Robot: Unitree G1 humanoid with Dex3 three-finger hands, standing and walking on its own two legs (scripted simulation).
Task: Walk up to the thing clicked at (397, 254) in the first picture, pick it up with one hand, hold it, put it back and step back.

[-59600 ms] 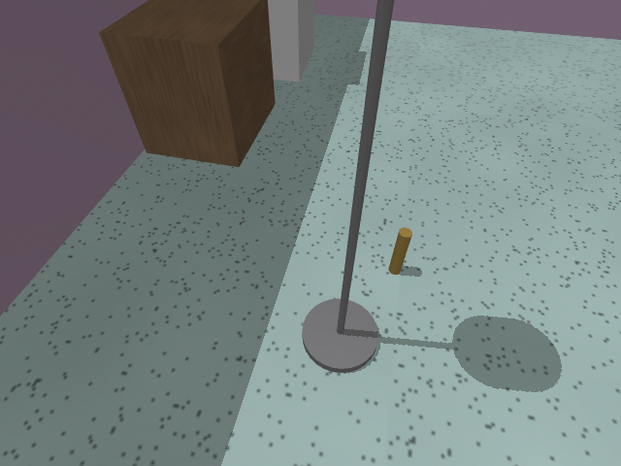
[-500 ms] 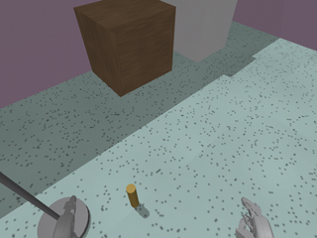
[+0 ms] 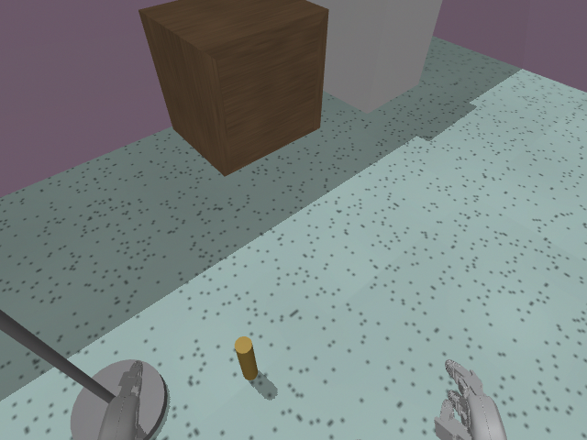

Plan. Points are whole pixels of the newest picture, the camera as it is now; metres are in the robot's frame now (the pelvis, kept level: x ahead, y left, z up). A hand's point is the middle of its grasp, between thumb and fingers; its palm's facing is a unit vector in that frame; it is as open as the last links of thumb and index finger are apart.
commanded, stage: home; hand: left
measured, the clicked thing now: (247, 359) +0.46 +0.14 -0.61
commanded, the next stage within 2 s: stand in 0.56 s
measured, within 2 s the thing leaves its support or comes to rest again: neither
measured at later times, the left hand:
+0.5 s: hand (165, 422) +0.18 +0.18 -0.06, palm faces +0.10 -0.96 -0.27, open 17.6 cm
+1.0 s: hand (166, 421) +0.18 +0.18 -0.06, palm faces +0.10 -0.96 -0.27, open 12.1 cm
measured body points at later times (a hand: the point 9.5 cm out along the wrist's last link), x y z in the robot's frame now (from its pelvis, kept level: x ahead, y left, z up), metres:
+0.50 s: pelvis +0.01 +0.00 +0.00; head +0.03 +0.01 +0.45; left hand +0.17 +0.23 -0.04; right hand +0.17 -0.24 -0.07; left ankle +0.00 +0.12 -0.69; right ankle +0.02 -0.13 -0.69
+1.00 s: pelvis +0.01 +0.00 +0.00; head +0.03 +0.01 +0.45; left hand +0.17 +0.23 -0.04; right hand +0.17 -0.24 -0.07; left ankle +0.00 +0.12 -0.69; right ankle +0.02 -0.13 -0.69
